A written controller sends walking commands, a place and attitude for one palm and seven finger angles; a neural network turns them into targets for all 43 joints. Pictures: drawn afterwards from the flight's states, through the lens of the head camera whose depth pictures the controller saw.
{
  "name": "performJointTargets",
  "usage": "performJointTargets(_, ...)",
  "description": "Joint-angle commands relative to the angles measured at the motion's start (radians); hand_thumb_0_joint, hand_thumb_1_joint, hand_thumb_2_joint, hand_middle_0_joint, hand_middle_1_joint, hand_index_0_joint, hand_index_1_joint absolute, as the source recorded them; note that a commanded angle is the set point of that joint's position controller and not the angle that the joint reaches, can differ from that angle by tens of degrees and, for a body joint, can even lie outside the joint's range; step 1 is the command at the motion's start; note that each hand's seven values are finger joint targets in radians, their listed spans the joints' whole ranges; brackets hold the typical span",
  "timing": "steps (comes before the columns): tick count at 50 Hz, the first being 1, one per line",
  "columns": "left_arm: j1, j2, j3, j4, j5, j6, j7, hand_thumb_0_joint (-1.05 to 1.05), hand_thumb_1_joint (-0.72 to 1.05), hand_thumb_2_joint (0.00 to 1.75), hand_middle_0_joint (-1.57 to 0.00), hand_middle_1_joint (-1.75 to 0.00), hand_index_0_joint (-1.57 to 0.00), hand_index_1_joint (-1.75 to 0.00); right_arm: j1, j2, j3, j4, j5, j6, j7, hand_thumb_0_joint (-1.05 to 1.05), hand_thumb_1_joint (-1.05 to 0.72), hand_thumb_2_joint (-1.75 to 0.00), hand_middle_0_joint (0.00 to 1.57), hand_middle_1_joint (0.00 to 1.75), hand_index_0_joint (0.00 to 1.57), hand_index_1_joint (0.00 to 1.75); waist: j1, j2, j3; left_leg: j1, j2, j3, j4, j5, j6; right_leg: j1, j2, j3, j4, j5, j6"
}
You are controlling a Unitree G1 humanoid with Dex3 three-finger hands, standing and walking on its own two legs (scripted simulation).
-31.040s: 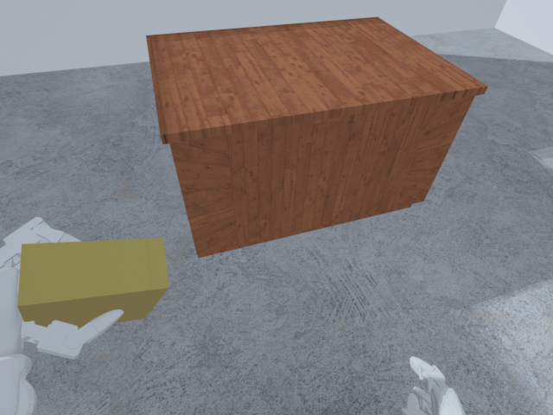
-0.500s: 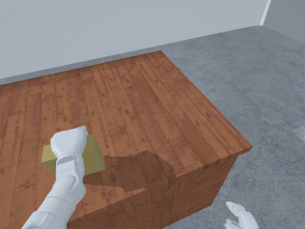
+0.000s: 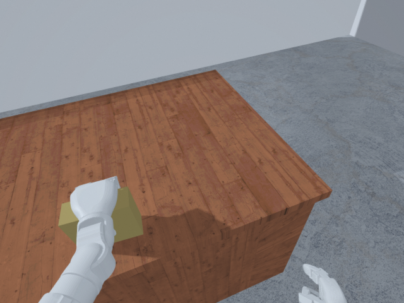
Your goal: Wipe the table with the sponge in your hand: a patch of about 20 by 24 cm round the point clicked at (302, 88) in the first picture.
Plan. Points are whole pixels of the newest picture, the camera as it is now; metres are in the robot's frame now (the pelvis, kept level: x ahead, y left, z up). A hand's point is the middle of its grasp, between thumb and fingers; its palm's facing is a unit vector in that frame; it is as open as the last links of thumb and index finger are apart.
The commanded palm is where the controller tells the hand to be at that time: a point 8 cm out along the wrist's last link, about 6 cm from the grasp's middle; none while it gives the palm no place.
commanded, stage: wipe back along the third lane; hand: left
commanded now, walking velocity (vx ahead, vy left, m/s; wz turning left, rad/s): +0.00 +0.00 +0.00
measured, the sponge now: (108, 224) +0.29 +0.26 -0.02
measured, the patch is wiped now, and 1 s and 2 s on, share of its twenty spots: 1.00 1.00 1.00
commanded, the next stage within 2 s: slide back across to the middle lane in 0.84 s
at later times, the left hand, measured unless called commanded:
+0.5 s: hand (105, 211) +0.30 +0.25 +0.02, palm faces -0.04 -0.02 -1.00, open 9.6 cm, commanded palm +0.26 +0.23 +0.04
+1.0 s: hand (105, 211) +0.30 +0.25 +0.02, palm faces -0.04 -0.03 -1.00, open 9.6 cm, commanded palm +0.25 +0.24 +0.05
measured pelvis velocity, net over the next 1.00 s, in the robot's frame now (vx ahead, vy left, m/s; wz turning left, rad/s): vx -0.01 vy -0.01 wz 0.00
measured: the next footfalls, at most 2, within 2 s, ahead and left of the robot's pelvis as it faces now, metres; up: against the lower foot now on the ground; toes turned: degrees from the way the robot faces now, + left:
none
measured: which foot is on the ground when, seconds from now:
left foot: down 0.00-1.00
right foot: down 0.00-1.00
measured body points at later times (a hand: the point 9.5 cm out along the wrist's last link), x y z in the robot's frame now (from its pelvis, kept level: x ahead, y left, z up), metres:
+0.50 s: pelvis +0.00 +0.00 +0.00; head -0.01 -0.04 +0.45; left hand +0.29 +0.25 +0.08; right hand +0.21 -0.22 -0.10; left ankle -0.01 +0.10 -0.73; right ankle -0.01 -0.09 -0.73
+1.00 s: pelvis -0.01 -0.01 +0.00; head -0.01 -0.04 +0.45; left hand +0.29 +0.25 +0.08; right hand +0.19 -0.23 -0.11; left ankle -0.01 +0.10 -0.73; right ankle -0.01 -0.09 -0.73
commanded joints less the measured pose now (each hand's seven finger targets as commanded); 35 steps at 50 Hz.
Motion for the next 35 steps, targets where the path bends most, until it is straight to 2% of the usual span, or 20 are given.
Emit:
performJointTargets(1,-0.053,-0.046,-0.046,-0.001,-0.070,0.009,-0.063,0.00,0.10,1.30,-1.20,-1.60,-1.20,-1.60,-0.196,-0.110,-0.031,-0.162,0.003,-0.052,-0.012,0.00,-0.90,-0.90,0.20,0.30,0.20,0.30,-0.017,-0.198,-0.013,0.017,-0.002,-0.020,-0.061,0.137,0.011,0.031,-0.016,0.038,-0.089,0.203,-0.021)
performJointTargets(2,-0.062,-0.028,-0.029,0.009,-0.068,0.012,-0.064,0.00,0.10,1.30,-1.20,-1.60,-1.20,-1.60,-0.190,-0.111,-0.029,-0.156,0.003,-0.051,-0.014,0.00,-0.90,-0.90,0.20,0.30,0.20,0.30,-0.015,-0.212,-0.023,0.018,-0.002,-0.020,-0.060,0.139,0.012,0.039,-0.017,0.040,-0.090,0.213,-0.020)
performJointTargets(3,-0.079,0.009,0.004,-0.003,-0.062,0.013,-0.063,0.00,0.10,1.30,-1.20,-1.60,-1.20,-1.60,-0.196,-0.116,-0.033,-0.156,0.002,-0.051,-0.016,0.00,-0.90,-0.90,0.20,0.30,0.20,0.30,-0.007,-0.182,-0.028,0.021,-0.003,-0.023,-0.060,0.144,0.010,0.040,-0.018,0.053,-0.088,0.223,-0.025)
performJointTargets(5,-0.061,-0.027,-0.026,0.016,-0.065,0.014,-0.064,0.00,0.10,1.30,-1.20,-1.60,-1.20,-1.60,-0.194,-0.107,-0.028,-0.160,0.003,-0.054,-0.017,0.00,-0.90,-0.90,0.20,0.30,0.20,0.30,-0.008,-0.196,-0.036,0.023,-0.005,-0.019,-0.054,0.159,0.012,0.049,-0.021,0.036,-0.079,0.242,-0.022)
performJointTargets(7,-0.082,-0.030,-0.033,0.024,-0.060,0.008,-0.072,0.00,0.10,1.30,-1.20,-1.60,-1.20,-1.60,-0.191,-0.110,-0.028,-0.155,0.002,-0.054,-0.022,0.00,-0.90,-0.90,0.20,0.30,0.20,0.30,-0.016,-0.213,-0.040,0.022,-0.005,-0.019,-0.047,0.160,0.012,0.041,-0.020,0.045,-0.078,0.253,-0.020)
performJointTargets(8,-0.087,-0.001,-0.005,0.012,-0.054,0.003,-0.072,0.00,0.10,1.30,-1.20,-1.60,-1.20,-1.60,-0.190,-0.112,-0.031,-0.154,0.001,-0.053,-0.021,0.00,-0.90,-0.90,0.20,0.30,0.20,0.30,-0.009,-0.186,-0.054,0.029,-0.003,-0.026,-0.049,0.170,0.009,0.041,-0.018,0.052,-0.073,0.258,-0.027)
performJointTargets(9,-0.081,-0.037,-0.039,0.007,-0.054,-0.002,-0.073,0.00,0.10,1.30,-1.20,-1.60,-1.20,-1.60,-0.186,-0.107,-0.031,-0.160,-0.001,-0.056,-0.020,0.00,-0.90,-0.90,0.20,0.30,0.20,0.30,-0.015,-0.189,-0.061,0.030,-0.008,-0.019,-0.040,0.180,0.011,0.049,-0.021,0.048,-0.066,0.281,-0.024)
performJointTargets(10,-0.046,-0.023,-0.019,0.029,-0.052,-0.006,-0.071,0.00,0.10,1.30,-1.20,-1.60,-1.20,-1.60,-0.181,-0.107,-0.030,-0.155,0.001,-0.059,-0.019,0.00,-0.90,-0.90,0.20,0.30,0.20,0.30,-0.008,-0.211,-0.071,0.028,-0.006,-0.022,-0.034,0.194,0.010,0.054,-0.021,0.045,-0.059,0.302,-0.024)
performJointTargets(11,-0.044,-0.049,-0.048,0.015,-0.050,-0.014,-0.074,0.00,0.10,1.30,-1.20,-1.60,-1.20,-1.60,-0.185,-0.107,-0.029,-0.161,-0.002,-0.061,-0.018,0.00,-0.90,-0.90,0.20,0.30,0.20,0.30,-0.014,-0.210,-0.073,0.027,-0.007,-0.019,-0.030,0.200,0.009,0.052,-0.021,0.048,-0.055,0.322,-0.023)
performJointTargets(13,-0.029,-0.018,-0.015,-0.006,-0.050,-0.017,-0.071,0.00,0.10,1.30,-1.20,-1.60,-1.20,-1.60,-0.191,-0.109,-0.033,-0.163,-0.002,-0.061,-0.015,0.00,-0.90,-0.90,0.20,0.30,0.20,0.30,-0.003,-0.195,-0.088,0.033,-0.005,-0.024,-0.029,0.215,0.008,0.058,-0.022,0.054,-0.051,0.345,-0.028)
performJointTargets(15,-0.058,-0.053,-0.056,0.001,-0.049,-0.013,-0.071,0.00,0.10,1.30,-1.20,-1.60,-1.20,-1.60,-0.187,-0.105,-0.031,-0.165,-0.001,-0.059,-0.016,0.00,-0.90,-0.90,0.20,0.30,0.20,0.30,-0.017,-0.211,-0.064,0.024,-0.005,-0.022,-0.026,0.194,0.010,0.039,-0.022,0.044,-0.053,0.315,-0.022)
performJointTargets(17,-0.059,-0.035,-0.038,0.010,-0.049,-0.005,-0.070,0.00,0.10,1.30,-1.20,-1.60,-1.20,-1.60,-0.188,-0.108,-0.030,-0.163,0.000,-0.057,-0.019,0.00,-0.90,-0.90,0.20,0.30,0.20,0.30,-0.015,-0.225,-0.066,0.013,-0.005,-0.020,-0.027,0.183,0.011,0.044,-0.024,0.051,-0.058,0.303,-0.019)
performJointTargets(18,-0.082,-0.016,-0.023,-0.005,-0.046,-0.001,-0.072,0.00,0.10,1.30,-1.20,-1.60,-1.20,-1.60,-0.196,-0.112,-0.031,-0.163,-0.001,-0.056,-0.021,0.00,-0.90,-0.90,0.20,0.30,0.20,0.30,-0.011,-0.202,-0.069,0.018,-0.004,-0.025,-0.031,0.183,0.010,0.038,-0.023,0.059,-0.058,0.299,-0.024)
performJointTargets(19,-0.094,-0.047,-0.055,-0.013,-0.048,0.002,-0.073,0.00,0.10,1.30,-1.20,-1.60,-1.20,-1.60,-0.193,-0.107,-0.031,-0.169,-0.002,-0.055,-0.021,0.00,-0.90,-0.90,0.20,0.30,0.20,0.30,-0.019,-0.187,-0.061,0.021,-0.005,-0.020,-0.031,0.178,0.011,0.033,-0.025,0.047,-0.055,0.287,-0.022)
performJointTargets(22,-0.087,-0.030,-0.039,0.020,-0.052,0.007,-0.077,0.00,0.10,1.30,-1.20,-1.60,-1.20,-1.60,-0.187,-0.110,-0.026,-0.163,0.002,-0.056,-0.026,0.00,-0.90,-0.90,0.20,0.30,0.20,0.30,-0.016,-0.216,-0.058,0.008,-0.005,-0.020,-0.030,0.167,0.012,0.037,-0.025,0.048,-0.059,0.280,-0.018)
performJointTargets(23,-0.100,0.000,-0.008,0.010,-0.052,0.005,-0.078,0.00,0.10,1.30,-1.20,-1.60,-1.20,-1.60,-0.188,-0.113,-0.029,-0.163,-0.001,-0.056,-0.027,0.00,-0.90,-0.90,0.20,0.30,0.20,0.30,-0.010,-0.204,-0.071,0.007,-0.004,-0.024,-0.033,0.165,0.011,0.041,-0.025,0.055,-0.058,0.279,-0.022)
performJointTargets(31,-0.074,-0.028,-0.034,0.027,-0.049,-0.010,-0.081,0.00,0.10,1.30,-1.20,-1.60,-1.20,-1.60,-0.179,-0.110,-0.026,-0.171,0.000,-0.063,-0.030,0.00,-0.90,-0.90,0.20,0.30,0.20,0.30,-0.014,-0.212,-0.061,-0.006,-0.007,-0.023,-0.030,0.148,0.012,0.029,-0.022,0.046,-0.056,0.244,-0.020)
performJointTargets(33,-0.123,0.020,0.007,0.023,-0.045,-0.008,-0.080,0.00,0.10,1.30,-1.20,-1.60,-1.20,-1.60,-0.178,-0.117,-0.029,-0.164,0.000,-0.059,-0.033,0.00,-0.90,-0.90,0.20,0.30,0.20,0.30,-0.014,-0.205,-0.058,-0.008,-0.003,-0.029,-0.037,0.132,0.010,0.019,-0.021,0.058,-0.064,0.216,-0.023)
performJointTargets(34,-0.125,-0.020,-0.034,0.023,-0.044,-0.005,-0.080,0.00,0.10,1.30,-1.20,-1.60,-1.20,-1.60,-0.181,-0.110,-0.028,-0.171,0.000,-0.060,-0.034,0.00,-0.90,-0.90,0.20,0.30,0.20,0.30,-0.018,-0.175,-0.045,-0.009,-0.006,-0.021,-0.038,0.122,0.013,0.011,-0.024,0.048,-0.064,0.194,-0.020)
performJointTargets(35,-0.118,-0.013,-0.023,0.043,-0.047,-0.004,-0.078,0.00,0.10,1.30,-1.20,-1.60,-1.20,-1.60,-0.174,-0.110,-0.028,-0.165,0.002,-0.061,-0.034,0.00,-0.90,-0.90,0.20,0.30,0.20,0.30,-0.017,-0.209,-0.048,-0.010,-0.004,-0.023,-0.037,0.117,0.014,0.013,-0.022,0.044,-0.069,0.186,-0.018)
